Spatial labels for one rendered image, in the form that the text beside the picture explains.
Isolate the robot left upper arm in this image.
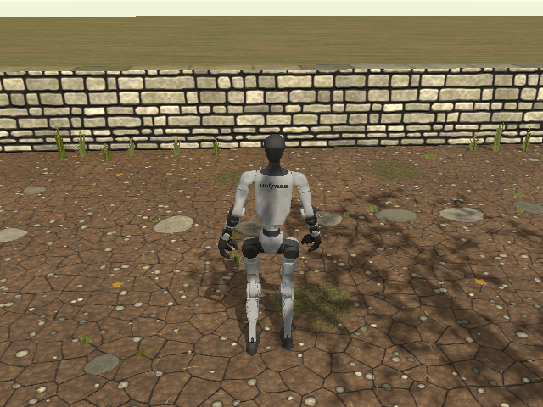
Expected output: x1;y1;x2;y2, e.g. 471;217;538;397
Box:
231;170;256;218

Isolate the robot right forearm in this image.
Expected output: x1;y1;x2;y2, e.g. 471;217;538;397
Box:
305;205;320;237

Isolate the robot left thigh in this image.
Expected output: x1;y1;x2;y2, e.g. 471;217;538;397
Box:
242;237;261;298

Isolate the robot right hand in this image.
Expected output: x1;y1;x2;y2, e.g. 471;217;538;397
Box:
301;234;322;252

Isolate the robot right upper arm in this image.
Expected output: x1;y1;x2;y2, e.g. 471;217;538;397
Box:
291;171;314;218

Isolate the robot left shin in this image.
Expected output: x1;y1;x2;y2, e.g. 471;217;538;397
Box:
246;283;260;343

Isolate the robot left hand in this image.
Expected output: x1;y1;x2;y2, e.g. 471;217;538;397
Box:
218;237;238;259

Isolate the robot left forearm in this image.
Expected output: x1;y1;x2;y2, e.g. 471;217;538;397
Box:
221;204;239;241

